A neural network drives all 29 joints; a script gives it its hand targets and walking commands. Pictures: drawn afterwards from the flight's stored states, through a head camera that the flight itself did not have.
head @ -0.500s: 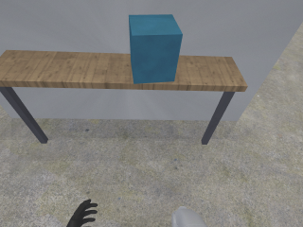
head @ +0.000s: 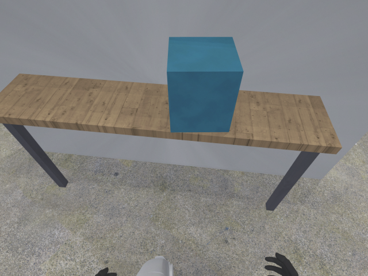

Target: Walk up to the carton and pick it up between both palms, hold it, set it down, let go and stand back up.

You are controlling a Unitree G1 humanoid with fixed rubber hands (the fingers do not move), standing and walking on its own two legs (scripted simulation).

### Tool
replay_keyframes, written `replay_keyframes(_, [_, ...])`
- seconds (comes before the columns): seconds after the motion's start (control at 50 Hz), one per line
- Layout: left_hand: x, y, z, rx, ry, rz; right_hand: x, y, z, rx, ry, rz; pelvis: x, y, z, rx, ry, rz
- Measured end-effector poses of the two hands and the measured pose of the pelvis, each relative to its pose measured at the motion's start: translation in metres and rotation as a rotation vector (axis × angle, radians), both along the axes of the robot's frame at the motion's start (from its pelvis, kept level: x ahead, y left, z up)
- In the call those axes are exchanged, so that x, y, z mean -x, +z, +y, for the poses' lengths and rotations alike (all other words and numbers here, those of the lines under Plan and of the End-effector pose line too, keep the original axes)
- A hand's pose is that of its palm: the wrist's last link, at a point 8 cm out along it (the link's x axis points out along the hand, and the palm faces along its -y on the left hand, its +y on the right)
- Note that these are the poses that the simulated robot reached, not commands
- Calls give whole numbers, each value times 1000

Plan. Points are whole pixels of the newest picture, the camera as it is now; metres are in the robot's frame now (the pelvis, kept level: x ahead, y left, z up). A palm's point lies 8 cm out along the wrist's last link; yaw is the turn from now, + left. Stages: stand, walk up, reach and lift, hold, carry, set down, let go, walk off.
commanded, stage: walk up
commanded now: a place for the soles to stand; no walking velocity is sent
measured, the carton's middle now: (200, 86) +0.69 +0.01 +0.00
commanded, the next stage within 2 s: none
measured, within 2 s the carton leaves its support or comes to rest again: neither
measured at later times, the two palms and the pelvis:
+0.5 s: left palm (162, 195) +0.33 +0.11 -0.10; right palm out of the picture +0.16 -0.31 -0.12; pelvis +0.15 -0.07 -0.01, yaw -1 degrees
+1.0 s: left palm (135, 232) +0.23 +0.16 -0.11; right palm (300, 208) +0.31 -0.26 -0.10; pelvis +0.16 -0.07 +0.00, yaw +7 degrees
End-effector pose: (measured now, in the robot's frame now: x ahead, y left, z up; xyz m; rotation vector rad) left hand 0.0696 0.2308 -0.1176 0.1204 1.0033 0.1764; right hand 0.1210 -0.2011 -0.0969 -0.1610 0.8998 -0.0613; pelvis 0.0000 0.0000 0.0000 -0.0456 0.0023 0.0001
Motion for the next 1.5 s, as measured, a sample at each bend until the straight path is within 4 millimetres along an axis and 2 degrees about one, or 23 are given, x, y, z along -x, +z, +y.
replay_keyframes(0.06, [1,-21,12,11,23,69,-39,0,10,18,19,-80,-24,-13,4,0,11,-6])
replay_keyframes(0.1, [-6,-31,15,15,-4,117,-50,1,9,31,-11,-109,-36,-18,4,-14,10,-13])
replay_keyframes(0.14, [-24,-32,13,17,-40,132,-50,5,2,52,-61,-102,-48,-17,0,-25,4,-17])
replay_keyframes(0.22, [-78,-20,-2,32,-106,82,-39,14,-19,86,-139,-48,-70,-4,-8,-41,-14,-16])
replay_keyframes(0.3, [-138,-3,-28,56,-157,0,-28,19,-41,105,-182,22,-93,7,-20,-40,-28,-11])
replay_keyframes(0.38, [-196,11,-66,82,-196,-90,-23,14,-66,103,-212,99,-115,10,-37,-40,-31,-14])
replay_keyframes(0.44, [-233,16,-98,84,-226,-153,-30,1,-87,80,-224,137,-131,4,-54,-51,-28,-19])
replay_keyframes(0.48, [-254,15,-117,71,-232,-205,-38,-13,-102,63,-220,153,-143,-7,-69,-76,-17,-21])
replay_keyframes(0.52, [-263,13,-130,68,-212,-219,-48,-26,-113,51,-212,178,-149,-13,-77,-57,-20,-24])
replay_keyframes(0.58, [-261,17,-138,66,-156,-213,-70,-32,-119,49,-174,199,-154,-12,-84,-36,-1,-29])
replay_keyframes(0.64, [-250,21,-135,50,-97,-202,-96,-29,-119,49,-113,184,-156,-8,-88,-26,33,-26])
replay_keyframes(0.7, [-235,22,-124,26,-36,-191,-124,-24,-114,45,-45,151,-157,-6,-89,-20,68,-19])
replay_keyframes(0.8, [-206,15,-90,-17,52,-157,-165,-15,-94,32,49,63,-155,-8,-86,-13,119,-9])
replay_keyframes(0.9, [-177,6,-65,-25,83,-73,-181,-5,-73,12,72,-14,-154,-7,-78,-23,140,-18])
replay_keyframes(1.0, [-159,6,-67,-26,86,-25,-190,-1,-63,-19,81,-32,-155,-3,-75,-40,129,-24])
replay_keyframes(1.12, [-154,10,-83,18,70,-15,-192,0,-56,-54,79,-23,-156,3,-71,-38,111,-32])
replay_keyframes(1.28, [-165,13,-90,34,40,-37,-170,-6,-61,-52,45,35,-157,6,-67,-42,89,-29])
replay_keyframes(1.36, [-169,16,-84,10,35,-44,-156,-13,-65,-46,33,78,-159,5,-61,-38,89,-26])
replay_keyframes(1.5, [-174,16,-62,-24,29,-23,-130,-22,-63,-34,-8,146,-165,3,-46,-41,78,-20])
